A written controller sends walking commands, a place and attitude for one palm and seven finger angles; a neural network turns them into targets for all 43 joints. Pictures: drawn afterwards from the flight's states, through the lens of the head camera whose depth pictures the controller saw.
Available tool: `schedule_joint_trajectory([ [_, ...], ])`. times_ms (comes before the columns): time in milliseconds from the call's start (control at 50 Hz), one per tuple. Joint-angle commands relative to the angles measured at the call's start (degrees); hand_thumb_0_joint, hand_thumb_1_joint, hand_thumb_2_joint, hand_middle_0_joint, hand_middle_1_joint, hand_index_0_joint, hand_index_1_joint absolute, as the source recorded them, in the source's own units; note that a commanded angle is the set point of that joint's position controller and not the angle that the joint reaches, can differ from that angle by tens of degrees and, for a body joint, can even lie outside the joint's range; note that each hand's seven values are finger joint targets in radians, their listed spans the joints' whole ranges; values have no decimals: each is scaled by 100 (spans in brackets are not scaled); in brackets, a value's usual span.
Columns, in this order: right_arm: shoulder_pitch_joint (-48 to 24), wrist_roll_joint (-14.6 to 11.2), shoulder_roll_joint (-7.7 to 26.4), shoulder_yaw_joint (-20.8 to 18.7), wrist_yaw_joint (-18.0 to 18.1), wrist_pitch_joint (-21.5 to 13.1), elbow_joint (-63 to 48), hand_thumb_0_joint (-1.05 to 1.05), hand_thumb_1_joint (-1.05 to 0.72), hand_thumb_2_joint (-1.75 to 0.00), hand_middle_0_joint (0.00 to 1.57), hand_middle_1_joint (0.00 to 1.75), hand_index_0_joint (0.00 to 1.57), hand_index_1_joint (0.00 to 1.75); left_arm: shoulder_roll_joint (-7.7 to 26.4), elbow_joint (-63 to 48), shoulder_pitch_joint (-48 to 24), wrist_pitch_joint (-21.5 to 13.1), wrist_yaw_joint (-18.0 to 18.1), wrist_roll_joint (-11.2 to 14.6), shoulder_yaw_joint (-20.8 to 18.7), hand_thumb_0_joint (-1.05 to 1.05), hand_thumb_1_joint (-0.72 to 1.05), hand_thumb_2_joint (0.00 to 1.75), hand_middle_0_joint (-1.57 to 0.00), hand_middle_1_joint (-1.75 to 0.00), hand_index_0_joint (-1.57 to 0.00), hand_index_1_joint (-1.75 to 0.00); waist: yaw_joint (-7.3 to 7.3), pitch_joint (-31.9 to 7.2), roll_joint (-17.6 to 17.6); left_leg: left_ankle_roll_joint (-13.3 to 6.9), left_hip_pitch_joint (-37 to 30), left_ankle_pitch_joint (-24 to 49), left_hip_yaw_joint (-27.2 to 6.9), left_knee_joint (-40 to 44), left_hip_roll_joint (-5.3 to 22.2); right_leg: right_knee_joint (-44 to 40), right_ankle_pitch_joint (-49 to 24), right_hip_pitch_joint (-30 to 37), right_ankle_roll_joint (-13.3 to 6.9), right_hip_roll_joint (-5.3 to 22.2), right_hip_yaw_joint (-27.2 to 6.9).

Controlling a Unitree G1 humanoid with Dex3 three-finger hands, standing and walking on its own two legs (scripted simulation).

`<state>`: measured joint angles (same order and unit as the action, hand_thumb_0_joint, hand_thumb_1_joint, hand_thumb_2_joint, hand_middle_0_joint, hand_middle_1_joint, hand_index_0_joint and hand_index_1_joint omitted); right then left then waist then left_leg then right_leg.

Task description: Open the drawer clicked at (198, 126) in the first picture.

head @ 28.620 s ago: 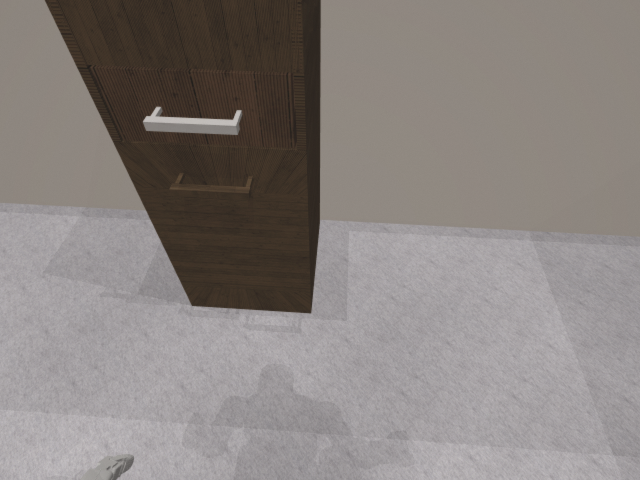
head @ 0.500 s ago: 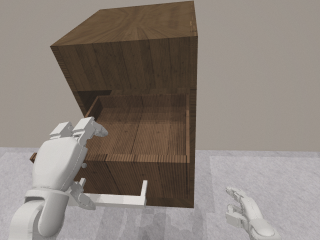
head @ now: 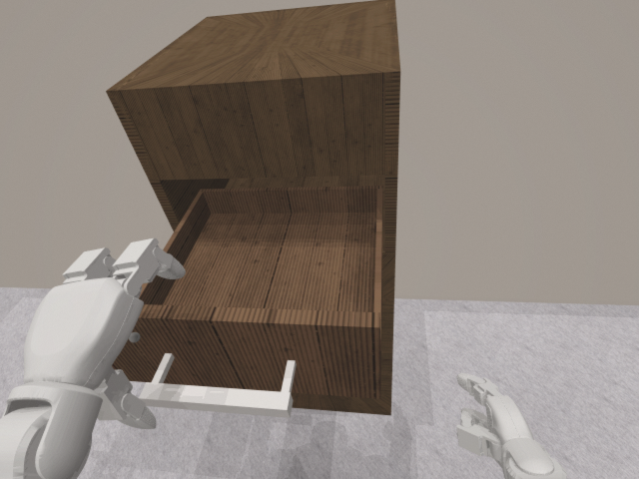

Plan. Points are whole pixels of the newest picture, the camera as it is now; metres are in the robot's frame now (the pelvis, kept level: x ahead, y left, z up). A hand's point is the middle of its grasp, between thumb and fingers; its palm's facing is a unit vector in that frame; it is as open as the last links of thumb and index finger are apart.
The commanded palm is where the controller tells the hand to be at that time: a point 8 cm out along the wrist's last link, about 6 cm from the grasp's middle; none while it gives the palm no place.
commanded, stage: draw the hand back to the body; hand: left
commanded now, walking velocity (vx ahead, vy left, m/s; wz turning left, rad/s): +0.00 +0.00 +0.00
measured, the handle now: (221, 382) +0.22 +0.17 +0.04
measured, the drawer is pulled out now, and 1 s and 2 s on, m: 0.29 0.29 0.29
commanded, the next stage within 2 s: step back with the hand held close in 1.34 s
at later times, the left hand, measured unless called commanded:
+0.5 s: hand (143, 329) +0.19 +0.19 +0.19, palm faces +0.24 -0.86 -0.46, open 13.6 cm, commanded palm +0.14 +0.25 +0.23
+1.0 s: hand (98, 287) +0.22 +0.24 +0.22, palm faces +0.41 -0.79 -0.44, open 9.8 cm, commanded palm +0.16 +0.30 +0.23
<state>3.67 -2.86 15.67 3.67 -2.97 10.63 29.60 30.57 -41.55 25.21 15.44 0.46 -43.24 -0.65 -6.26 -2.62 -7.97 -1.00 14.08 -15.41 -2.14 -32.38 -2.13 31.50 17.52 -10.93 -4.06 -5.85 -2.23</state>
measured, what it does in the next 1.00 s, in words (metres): stands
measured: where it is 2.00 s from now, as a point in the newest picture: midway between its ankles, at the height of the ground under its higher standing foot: outside the picture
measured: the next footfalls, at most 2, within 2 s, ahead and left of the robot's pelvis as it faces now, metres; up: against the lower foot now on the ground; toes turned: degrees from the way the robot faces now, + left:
none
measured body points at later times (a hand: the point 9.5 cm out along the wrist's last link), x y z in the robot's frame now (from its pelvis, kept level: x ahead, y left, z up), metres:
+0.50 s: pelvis +0.01 +0.01 +0.00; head +0.00 -0.01 +0.45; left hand +0.17 +0.24 +0.22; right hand +0.24 -0.17 -0.06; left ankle +0.02 +0.11 -0.73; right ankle -0.01 -0.07 -0.73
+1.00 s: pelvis +0.04 +0.01 +0.01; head +0.03 -0.01 +0.45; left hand +0.19 +0.28 +0.24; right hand +0.24 -0.20 -0.08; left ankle +0.02 +0.11 -0.73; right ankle -0.01 -0.07 -0.73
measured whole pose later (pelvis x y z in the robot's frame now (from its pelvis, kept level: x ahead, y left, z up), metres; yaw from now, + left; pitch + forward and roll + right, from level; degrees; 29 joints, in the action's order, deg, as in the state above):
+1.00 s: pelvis +0.04 +0.01 +0.01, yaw +2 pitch -1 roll +0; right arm 9.7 -1.7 13.0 1.3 3.9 -4.0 35.5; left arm 23.1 -37.0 31.2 -5.9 6.3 5.6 -20.3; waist -2.4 -1.0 -4.0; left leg -2.1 10.8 -16.8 -3.9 -29.3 -3.6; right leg 25.9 18.5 -5.9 -3.3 -4.4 -0.8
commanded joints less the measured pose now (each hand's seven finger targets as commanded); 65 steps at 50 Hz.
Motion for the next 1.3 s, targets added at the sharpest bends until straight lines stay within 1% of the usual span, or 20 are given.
schedule_joint_trajectory([
  [0, -1368, -40, 416, -198, 66, -393, -1123, 0, -90, -90, 20, 30, 20, 30, 825, -1001, -619, -35, 78, -96, -619, 0, -50, 30, -30, -120, -30, -120, 11, -490, 637, -124, -382, 938, 148, 263, 180, -845, -698, -263, 373, 648, -314],
  [60, -1429, -100, 518, -179, 140, -435, -1249, 0, -90, -90, 20, 30, 20, 30, 1149, -1374, -560, -69, 89, 31, -868, 0, -50, 30, -30, -120, -30, -120, 39, -553, 652, -98, -358, 849, 130, 243, 243, -824, -757, -265, 380, 616, -322],
  [100, -1278, -7, 450, -151, 167, -405, -1154, 0, -90, -90, 20, 30, 20, 30, 1065, -1056, -470, -120, 65, -174, -832, 0, -50, 30, -30, -120, -30, -120, -11, -478, 830, -121, -366, 984, 123, 249, 206, -835, -805, -312, 376, 651, -259],
  [160, -1374, -69, 526, -153, 184, -424, -1179, 0, -90, -90, 20, 30, 20, 30, 1398, -1206, -517, -162, 151, -115, -1243, 0, -50, 30, -30, -120, -30, -120, -19, -450, 504, -75, -347, 882, 95, 284, 267, -816, -751, -347, 323, 585, -262],
  [180, -1309, 5, 456, -102, 178, -396, -1182, 0, -90, -90, 20, 30, 20, 30, 1277, -1149, -572, -176, 128, -228, -1112, 0, -50, 30, -30, -120, -30, -120, -111, -594, 464, -104, -349, 982, 87, 281, 204, -766, -765, -242, 315, 621, -128],
  [260, -1375, -107, 528, -185, 179, -440, -1165, 0, -90, -90, 20, 30, 20, 30, 1313, -1065, -408, -153, 77, -24, -1259, 0, -50, 30, -30, -120, -30, -120, 3, -441, 311, -60, -332, 883, 40, 363, 265, -744, -717, -336, 307, 557, -141],
  [320, -1205, -46, 515, -200, 193, -394, -1124, 0, -90, -90, 20, 30, 20, 30, 1132, -861, -257, -158, -85, 3, -1042, 0, -50, 30, -30, -120, -30, -120, 15, -409, 535, -95, -326, 1034, 13, 427, 228, -739, -770, -337, 346, 552, 61],
  [340, -777, -21, -82, -226, 357, -964, -1461, 0, -90, -90, 20, 30, 20, 30, -1058, -1706, -753, -1123, 132, 4261, -886, 0, -47, 32, -30, -118, -30, -118, 550, 3, 1356, -246, -845, 595, -190, 372, 264, -874, -716, -409, 272, 464, 238],
  [360, -638, 74, 130, -228, 499, -1328, -1149, 0, -90, -90, 20, 30, 20, 30, -201, -1064, -41, -1525, 362, 4331, -1482, 0, -43, 33, -29, -115, -29, -115, 464, 53, 1562, -180, -902, 249, -246, 408, 407, -889, -297, -624, 241, 419, 99],
  [380, -592, 117, 66, -141, 503, -1478, -1110, 0, -90, -90, 20, 30, 20, 30, -584, -741, 528, -1682, 413, 4284, -1258, 0, -40, 34, -29, -113, -29, -113, 399, 234, 1306, -181, -759, 141, -271, 528, 356, -870, -152, -606, 212, 450, 235],
  [420, -424, 146, 191, -199, 640, -1563, -1001, 0, -90, -90, 20, 30, 20, 30, -153, -1572, 180, -1997, 549, 4661, -1745, 0, -32, 37, -29, -109, -29, -109, 341, -279, 1116, -125, -773, 476, -265, 594, 362, -881, -479, -235, 261, 605, 228],
  [440, -400, 154, 208, -211, 715, -1696, -1028, 0, -90, -90, 20, 30, 20, 30, 145, -1883, -167, -2168, 657, 4683, -1979, 0, -29, 39, -29, -107, -29, -107, 293, -529, 908, -100, -825, 526, -248, 582, 364, -879, -553, -126, 266, 655, 142],
  [460, -381, 176, 261, -201, 785, -1824, -871, 0, -90, -90, 20, 30, 20, 30, 499, -1870, -245, -2255, 805, 4706, -2332, 0, -26, 40, -28, -104, -28, -104, 265, -415, 266, -56, -769, 431, -233, 541, 359, -911, -497, -202, 215, 644, 21],
  [480, -227, 232, 99, -136, 775, -1909, -869, 0, -90, -90, 20, 30, 20, 30, 45, -1989, -133, -2386, 804, 4665, -1996, 0, -22, 42, -28, -102, -28, -102, 268, -608, -81, -53, -811, 626, -251, 574, 294, -837, -626, -44, 164, 677, 138],
  [540, -126, 183, 103, -166, 707, -1993, -651, 0, -90, -90, 20, 30, 20, 30, -172, -1390, 166, -2396, 769, 4735, -1962, 0, -12, 47, -27, -95, -27, -95, 313, -143, -353, 9, -744, 1149, -258, 561, 335, -825, -1127, -68, 133, 667, 201],
  [680, -173, 177, 211, -341, 636, -1894, -490, 0, -90, -90, 20, 30, 20, 30, -324, -730, 281, -2476, 634, 4811, -2018, 0, 13, 57, -25, -80, -25, -80, 334, -99, 817, -58, -713, 1483, -273, 579, 377, -829, -1511, 50, 208, 654, 307],
  [860, -230, 129, 227, -364, 719, -1871, -421, 0, -90, -90, 20, 30, 20, 30, 160, -988, 193, -2530, 739, 4857, -2600, 0, 44, 70, -23, -59, -23, -59, 306, -496, 245, -8, -859, 1940, -211, 502, 350, -830, -2052, 305, 190, 709, 254],
  [1000, -225, 82, 208, -440, 707, -1662, -330, 0, -90, -90, 20, 30, 20, 30, 87, -233, 156, -2423, 707, 4921, -2728, 0, 69, 81, -22, -43, -22, -43, 370, -232, 688, -45, -852, 1780, -156, 502, 342, -891, -2144, 178, 259, 712, 285],
  [1120, -292, 92, 236, -418, 704, -1635, -368, 0, -90, -90, 20, 30, 20, 30, 47, -306, 50, -2418, 683, 4921, -2572, 0, 90, 90, -20, -30, -20, -30, 351, -273, 424, -77, -892, 1606, -162, 529, 295, -955, -1973, 169, 263, 729, 253],
  [1280, -312, 122, 222, -380, 747, -1681, -347, 0, -90, -90, 20, 30, 20, 30, 176, -418, -74, -2447, 745, 4905, -2689, 0, 90, 90, -20, -30, -20, -30, 345, -204, 405, -76, -871, 1425, -186, 567, 262, -1070, -1782, 149, 244, 715, 227],
])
